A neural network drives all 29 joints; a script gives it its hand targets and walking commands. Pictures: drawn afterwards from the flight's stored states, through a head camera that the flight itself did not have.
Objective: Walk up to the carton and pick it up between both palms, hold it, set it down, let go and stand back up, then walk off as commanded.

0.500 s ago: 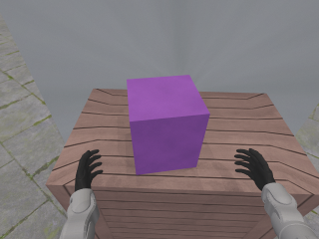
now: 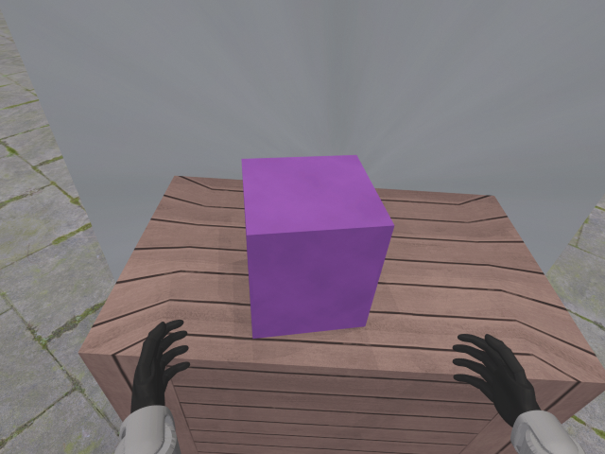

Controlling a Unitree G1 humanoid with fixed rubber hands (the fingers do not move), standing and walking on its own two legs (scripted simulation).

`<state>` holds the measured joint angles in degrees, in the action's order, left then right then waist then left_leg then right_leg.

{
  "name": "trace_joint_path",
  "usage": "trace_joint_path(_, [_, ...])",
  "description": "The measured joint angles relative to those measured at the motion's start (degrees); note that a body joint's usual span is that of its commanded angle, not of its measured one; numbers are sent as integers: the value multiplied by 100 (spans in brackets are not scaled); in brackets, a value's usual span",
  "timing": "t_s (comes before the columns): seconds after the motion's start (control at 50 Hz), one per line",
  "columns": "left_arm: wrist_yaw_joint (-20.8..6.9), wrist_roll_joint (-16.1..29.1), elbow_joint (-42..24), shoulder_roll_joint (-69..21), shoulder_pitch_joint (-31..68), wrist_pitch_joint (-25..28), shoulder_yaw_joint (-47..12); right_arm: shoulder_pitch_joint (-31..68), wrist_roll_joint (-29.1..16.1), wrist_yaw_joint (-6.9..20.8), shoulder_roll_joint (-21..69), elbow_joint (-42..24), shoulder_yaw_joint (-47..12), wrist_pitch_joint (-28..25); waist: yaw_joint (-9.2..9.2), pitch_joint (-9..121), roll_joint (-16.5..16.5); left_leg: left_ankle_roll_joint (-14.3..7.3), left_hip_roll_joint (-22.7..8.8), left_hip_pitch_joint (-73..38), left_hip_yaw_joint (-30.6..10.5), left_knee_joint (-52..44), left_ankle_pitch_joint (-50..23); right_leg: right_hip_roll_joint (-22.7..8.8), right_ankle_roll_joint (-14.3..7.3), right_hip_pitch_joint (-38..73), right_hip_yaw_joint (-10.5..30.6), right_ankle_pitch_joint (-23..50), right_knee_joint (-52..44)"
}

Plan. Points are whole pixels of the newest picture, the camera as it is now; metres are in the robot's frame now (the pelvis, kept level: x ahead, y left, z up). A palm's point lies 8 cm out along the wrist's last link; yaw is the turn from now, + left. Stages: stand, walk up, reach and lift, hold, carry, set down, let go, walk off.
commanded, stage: set down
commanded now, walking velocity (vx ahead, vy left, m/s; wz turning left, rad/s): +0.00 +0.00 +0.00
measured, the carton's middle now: (305, 245) +0.49 +0.04 +0.02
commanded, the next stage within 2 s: none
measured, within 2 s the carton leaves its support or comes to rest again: neither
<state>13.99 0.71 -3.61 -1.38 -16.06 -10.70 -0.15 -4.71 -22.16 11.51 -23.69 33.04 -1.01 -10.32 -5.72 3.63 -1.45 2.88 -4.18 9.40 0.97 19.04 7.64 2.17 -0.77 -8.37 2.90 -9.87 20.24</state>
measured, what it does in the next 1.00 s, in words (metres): stands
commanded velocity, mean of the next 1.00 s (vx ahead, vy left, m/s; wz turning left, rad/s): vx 0.00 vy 0.00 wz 0.00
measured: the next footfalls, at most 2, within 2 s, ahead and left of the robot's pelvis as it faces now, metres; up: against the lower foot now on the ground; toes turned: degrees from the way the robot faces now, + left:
none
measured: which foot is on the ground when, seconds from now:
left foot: down 0.00-1.00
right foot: down 0.00-1.00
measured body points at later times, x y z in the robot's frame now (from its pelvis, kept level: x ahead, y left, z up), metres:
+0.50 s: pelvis +0.01 +0.00 +0.00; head -0.01 +0.02 +0.45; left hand +0.20 +0.21 +0.01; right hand +0.23 -0.23 -0.01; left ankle +0.03 +0.16 -0.75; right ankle +0.01 -0.11 -0.75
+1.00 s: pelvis +0.02 +0.00 +0.00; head +0.01 +0.01 +0.45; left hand +0.17 +0.22 -0.03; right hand +0.22 -0.21 -0.04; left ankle +0.03 +0.16 -0.75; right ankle +0.01 -0.11 -0.75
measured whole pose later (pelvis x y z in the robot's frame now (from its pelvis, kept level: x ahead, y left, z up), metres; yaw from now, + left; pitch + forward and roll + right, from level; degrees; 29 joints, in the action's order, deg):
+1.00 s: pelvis +0.02 +0.00 +0.00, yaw +0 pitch -1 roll +0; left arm 5.7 0.7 2.8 7.5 -23.6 -8.5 -0.2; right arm -17.5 -10.3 5.9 -13.1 24.0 0.3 -7.8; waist -5.7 1.1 -2.6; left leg 3.0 -3.8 7.3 1.0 17.6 8.9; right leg 1.8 -1.0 -6.9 2.9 -12.0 20.2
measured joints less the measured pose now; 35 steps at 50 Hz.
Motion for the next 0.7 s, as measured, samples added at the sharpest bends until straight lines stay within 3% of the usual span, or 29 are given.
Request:
trace_joint_path(0.18, [-73,1,-3,24,-44,-5,-2,-432,242,-25,128,-746,5,372,-1,-30,17,0,0,-180,0,-140,-57,4,-13,113,-1,-7,-1])
trace_joint_path(0.38, [-193,1,10,331,-48,-106,-1,-619,536,-167,529,-896,121,642,-1,-226,-200,0,3,-192,0,-144,-33,1,-15,125,-1,-41,-1])
trace_joint_path(0.7, [-486,0,24,536,-630,-7,-2,-1155,777,-343,784,-903,180,320,-2,-241,-152,10,24,-192,2,-144,116,-21,-18,130,-1,-199,-1])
